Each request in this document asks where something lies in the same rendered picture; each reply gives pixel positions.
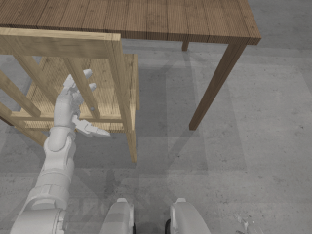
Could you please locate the left robot upper arm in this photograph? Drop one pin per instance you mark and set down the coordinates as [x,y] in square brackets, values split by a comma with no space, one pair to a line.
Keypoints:
[43,221]

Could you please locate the robot right shin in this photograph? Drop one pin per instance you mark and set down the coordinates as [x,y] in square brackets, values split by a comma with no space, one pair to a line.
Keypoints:
[172,230]

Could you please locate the robot left hand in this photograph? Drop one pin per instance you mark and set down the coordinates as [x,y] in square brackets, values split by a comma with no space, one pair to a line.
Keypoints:
[67,104]

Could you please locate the robot left forearm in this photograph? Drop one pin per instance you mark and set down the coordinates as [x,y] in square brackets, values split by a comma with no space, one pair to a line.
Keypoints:
[53,182]

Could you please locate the chair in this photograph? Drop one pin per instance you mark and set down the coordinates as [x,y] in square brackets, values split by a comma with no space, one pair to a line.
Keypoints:
[115,98]

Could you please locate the robot right thigh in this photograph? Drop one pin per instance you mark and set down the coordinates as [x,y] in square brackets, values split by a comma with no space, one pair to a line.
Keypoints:
[186,219]

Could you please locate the table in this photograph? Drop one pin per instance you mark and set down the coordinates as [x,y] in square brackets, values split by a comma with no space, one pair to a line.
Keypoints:
[202,21]

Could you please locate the robot right hand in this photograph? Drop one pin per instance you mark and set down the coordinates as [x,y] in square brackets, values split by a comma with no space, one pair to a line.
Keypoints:
[247,223]

